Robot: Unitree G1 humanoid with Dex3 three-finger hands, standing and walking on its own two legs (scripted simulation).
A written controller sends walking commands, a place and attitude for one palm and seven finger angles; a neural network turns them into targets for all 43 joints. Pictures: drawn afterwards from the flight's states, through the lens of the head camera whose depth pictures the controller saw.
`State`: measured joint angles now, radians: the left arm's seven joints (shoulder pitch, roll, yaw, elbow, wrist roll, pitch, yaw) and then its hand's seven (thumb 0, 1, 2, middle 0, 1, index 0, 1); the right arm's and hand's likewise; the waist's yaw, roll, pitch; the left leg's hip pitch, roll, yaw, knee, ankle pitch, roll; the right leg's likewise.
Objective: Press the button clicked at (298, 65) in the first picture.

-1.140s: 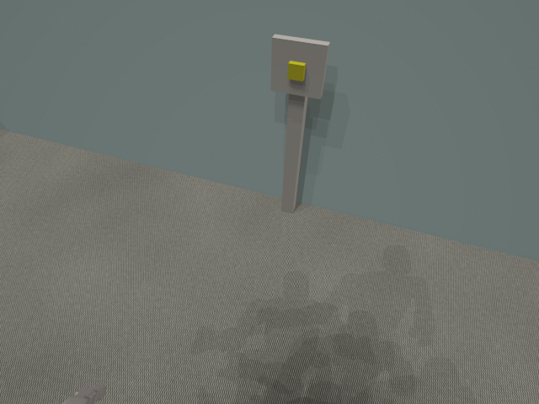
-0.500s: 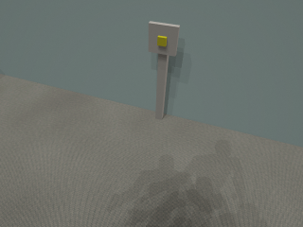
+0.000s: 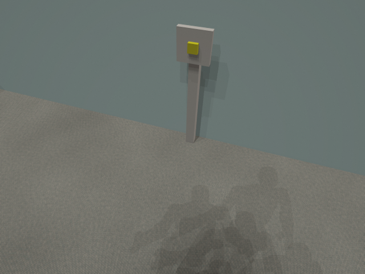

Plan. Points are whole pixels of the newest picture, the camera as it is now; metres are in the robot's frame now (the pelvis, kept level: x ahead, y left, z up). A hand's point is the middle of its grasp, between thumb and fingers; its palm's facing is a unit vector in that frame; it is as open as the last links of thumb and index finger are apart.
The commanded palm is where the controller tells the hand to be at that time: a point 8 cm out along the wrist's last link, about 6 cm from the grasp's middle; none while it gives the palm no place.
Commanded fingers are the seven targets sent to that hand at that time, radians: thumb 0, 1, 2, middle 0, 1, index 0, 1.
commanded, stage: look at it before walking up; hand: left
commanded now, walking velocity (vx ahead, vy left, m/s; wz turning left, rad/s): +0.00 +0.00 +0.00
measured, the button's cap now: (193, 47) +1.12 +0.00 -0.02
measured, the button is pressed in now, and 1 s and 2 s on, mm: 0 0 0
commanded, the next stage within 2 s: walk to a spot facing it in 0.30 s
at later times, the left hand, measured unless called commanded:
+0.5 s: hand out of the picture +0.08 +0.24 -0.16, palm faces -0.01 -0.95 -0.32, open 7.4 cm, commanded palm none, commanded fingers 0.00 0.90 0.90 -0.20 -0.30 -0.20 -0.30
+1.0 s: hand (112, 251) +0.22 +0.21 -0.19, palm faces -0.04 -0.99 -0.14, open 7.3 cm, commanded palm none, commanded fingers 0.00 0.90 0.90 -0.20 -0.30 -0.20 -0.30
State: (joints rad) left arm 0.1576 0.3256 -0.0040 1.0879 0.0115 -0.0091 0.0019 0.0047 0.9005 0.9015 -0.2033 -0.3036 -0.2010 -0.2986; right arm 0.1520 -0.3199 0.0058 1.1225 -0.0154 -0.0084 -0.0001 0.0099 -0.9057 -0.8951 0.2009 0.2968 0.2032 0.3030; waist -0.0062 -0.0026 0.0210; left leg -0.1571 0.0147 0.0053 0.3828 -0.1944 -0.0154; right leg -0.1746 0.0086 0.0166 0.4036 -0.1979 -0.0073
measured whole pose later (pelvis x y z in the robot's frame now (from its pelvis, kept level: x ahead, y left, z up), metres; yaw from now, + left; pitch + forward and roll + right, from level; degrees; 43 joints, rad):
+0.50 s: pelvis +0.02 +0.00 +0.00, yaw +0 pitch -2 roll +0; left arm 0.17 0.32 0.00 1.09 0.01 -0.01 0.01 0.00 0.90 0.90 -0.20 -0.30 -0.20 -0.30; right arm 0.14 -0.31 0.01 1.12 -0.02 0.00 -0.01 0.01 -0.91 -0.90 0.20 0.30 0.20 0.30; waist 0.00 0.00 0.00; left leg -0.15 0.02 0.01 0.40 -0.23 -0.02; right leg -0.16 0.01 0.02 0.41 -0.22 -0.01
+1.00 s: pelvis +0.16 +0.03 -0.01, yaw -2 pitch +0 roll -1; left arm 0.20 0.19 0.05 1.05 0.02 0.00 -0.02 0.01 0.92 0.90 -0.20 -0.30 -0.20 -0.30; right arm 0.54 -0.06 0.00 1.21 -0.02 -0.08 -0.04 0.01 -0.91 -0.90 0.20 0.30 0.20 0.30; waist -0.04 -0.03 0.08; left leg 0.11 0.01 0.12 0.26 -0.36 0.02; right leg -0.59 -0.07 -0.10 0.86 -0.20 -0.02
